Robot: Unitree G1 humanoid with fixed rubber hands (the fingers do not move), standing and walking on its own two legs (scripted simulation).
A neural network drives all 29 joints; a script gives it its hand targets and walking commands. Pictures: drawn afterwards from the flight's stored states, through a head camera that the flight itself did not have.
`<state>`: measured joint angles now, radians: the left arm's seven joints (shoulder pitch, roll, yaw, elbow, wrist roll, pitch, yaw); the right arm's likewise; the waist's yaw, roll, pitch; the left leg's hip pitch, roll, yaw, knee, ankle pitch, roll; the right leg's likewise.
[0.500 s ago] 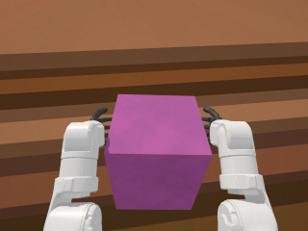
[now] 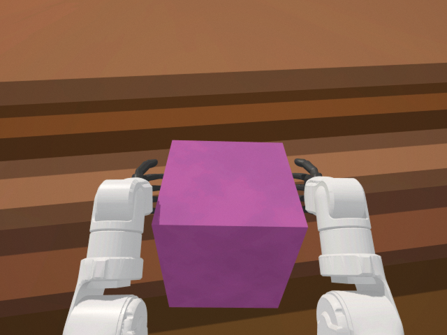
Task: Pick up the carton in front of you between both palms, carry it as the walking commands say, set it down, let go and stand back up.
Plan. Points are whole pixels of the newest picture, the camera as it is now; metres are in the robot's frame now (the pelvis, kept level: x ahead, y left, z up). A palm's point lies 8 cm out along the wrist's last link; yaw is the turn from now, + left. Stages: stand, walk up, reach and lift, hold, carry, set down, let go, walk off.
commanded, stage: carry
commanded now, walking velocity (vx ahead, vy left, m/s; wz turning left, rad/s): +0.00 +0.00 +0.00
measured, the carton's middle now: (225, 225) +0.34 +0.00 +0.05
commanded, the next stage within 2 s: none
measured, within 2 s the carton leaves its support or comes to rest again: neither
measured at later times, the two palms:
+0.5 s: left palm (134, 205) +0.32 +0.16 +0.13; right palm (313, 204) +0.32 -0.14 +0.13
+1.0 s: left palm (130, 207) +0.31 +0.16 +0.13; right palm (310, 206) +0.31 -0.14 +0.13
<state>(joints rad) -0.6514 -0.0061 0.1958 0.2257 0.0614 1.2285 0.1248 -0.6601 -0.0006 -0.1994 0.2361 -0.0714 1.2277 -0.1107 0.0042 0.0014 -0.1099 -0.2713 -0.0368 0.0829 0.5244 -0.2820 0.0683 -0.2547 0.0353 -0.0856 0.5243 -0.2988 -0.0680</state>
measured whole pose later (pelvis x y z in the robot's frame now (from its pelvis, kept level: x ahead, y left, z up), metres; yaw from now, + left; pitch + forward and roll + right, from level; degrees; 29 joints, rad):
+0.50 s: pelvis -0.02 +0.01 +0.00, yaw +0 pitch +1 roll +0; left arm -0.65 0.00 0.19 0.22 0.06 1.23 0.12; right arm -0.66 0.00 -0.20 0.24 -0.07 1.22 -0.11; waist 0.00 0.00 -0.10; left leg -0.30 -0.04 0.09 0.52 -0.25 0.08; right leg -0.29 0.03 -0.08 0.53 -0.26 -0.06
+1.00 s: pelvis -0.03 +0.01 +0.00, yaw +0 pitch +1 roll +0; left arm -0.65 0.00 0.19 0.21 0.06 1.23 0.12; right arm -0.66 0.00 -0.20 0.23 -0.07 1.22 -0.11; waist 0.00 0.00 -0.09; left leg -0.30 -0.05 0.09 0.51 -0.23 0.09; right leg -0.29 0.02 -0.08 0.52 -0.25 -0.05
